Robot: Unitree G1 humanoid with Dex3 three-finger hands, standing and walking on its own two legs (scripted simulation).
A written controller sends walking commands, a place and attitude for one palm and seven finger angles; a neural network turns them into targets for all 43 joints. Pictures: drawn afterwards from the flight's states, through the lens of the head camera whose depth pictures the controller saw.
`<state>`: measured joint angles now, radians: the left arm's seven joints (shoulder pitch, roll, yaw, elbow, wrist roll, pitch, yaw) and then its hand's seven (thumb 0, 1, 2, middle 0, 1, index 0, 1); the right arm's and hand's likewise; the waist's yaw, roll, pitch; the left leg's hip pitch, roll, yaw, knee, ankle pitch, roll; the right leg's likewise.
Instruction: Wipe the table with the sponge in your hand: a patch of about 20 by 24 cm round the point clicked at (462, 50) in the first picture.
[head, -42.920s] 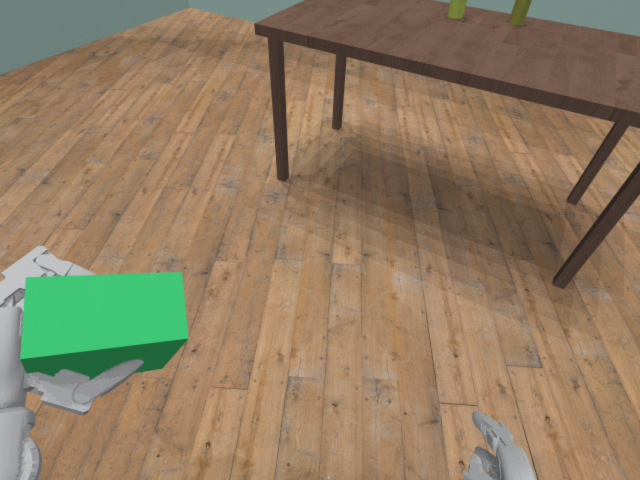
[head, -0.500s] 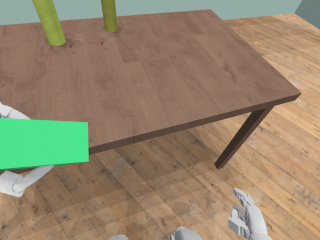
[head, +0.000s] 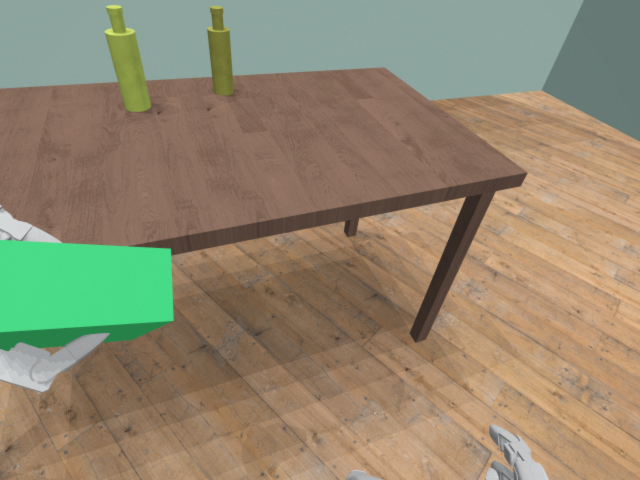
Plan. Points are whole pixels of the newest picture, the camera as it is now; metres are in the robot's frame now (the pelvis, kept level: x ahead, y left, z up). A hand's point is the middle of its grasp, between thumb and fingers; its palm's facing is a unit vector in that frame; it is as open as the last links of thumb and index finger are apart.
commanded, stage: stop stepping back and stand still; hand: left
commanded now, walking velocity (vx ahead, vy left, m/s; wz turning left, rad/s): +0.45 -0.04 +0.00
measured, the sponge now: (104, 300) +0.23 +0.21 +0.19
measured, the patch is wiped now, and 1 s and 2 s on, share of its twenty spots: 1.00 1.00 1.00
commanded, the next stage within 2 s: stand and wait in 0.82 s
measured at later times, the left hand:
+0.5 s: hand (4, 392) +0.12 +0.22 +0.23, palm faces +0.45 -0.80 -0.39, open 10.0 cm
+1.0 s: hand (44, 367) +0.14 +0.21 +0.22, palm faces +0.47 -0.79 -0.39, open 10.0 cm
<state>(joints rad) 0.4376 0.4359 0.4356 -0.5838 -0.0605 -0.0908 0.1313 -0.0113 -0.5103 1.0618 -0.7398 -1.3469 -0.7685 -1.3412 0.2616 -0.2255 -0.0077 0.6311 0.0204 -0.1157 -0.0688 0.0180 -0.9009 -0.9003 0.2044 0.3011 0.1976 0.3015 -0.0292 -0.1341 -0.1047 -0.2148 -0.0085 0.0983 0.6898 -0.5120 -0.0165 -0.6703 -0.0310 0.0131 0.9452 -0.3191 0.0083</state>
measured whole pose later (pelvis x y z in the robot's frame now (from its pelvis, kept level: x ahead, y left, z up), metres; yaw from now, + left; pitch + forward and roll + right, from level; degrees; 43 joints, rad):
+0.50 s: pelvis -0.08 -0.03 +0.02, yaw +1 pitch -1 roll +1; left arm 0.43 0.43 0.40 -0.53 -0.05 -0.13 0.14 -0.01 -0.51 1.06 -0.74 -1.35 -0.77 -1.34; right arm 0.25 -0.20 0.01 0.64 0.03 -0.14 -0.06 0.02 -0.90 -0.90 0.20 0.30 0.20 0.30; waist -0.03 -0.04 -0.07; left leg -0.30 0.00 0.08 0.64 -0.33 0.04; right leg -0.57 0.01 -0.03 1.10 -0.43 -0.01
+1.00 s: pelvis -0.06 -0.04 +0.02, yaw +2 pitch -1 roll -1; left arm 0.45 0.40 0.39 -0.53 -0.06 -0.13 0.17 -0.01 -0.51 1.06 -0.74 -1.35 -0.77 -1.34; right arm 0.21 -0.22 0.00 0.62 0.02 -0.10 -0.07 0.02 -0.90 -0.90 0.20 0.30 0.20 0.30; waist -0.02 0.02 -0.02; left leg -0.29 0.04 0.01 0.61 -0.30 -0.01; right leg -0.30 -0.02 -0.08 0.58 -0.27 -0.01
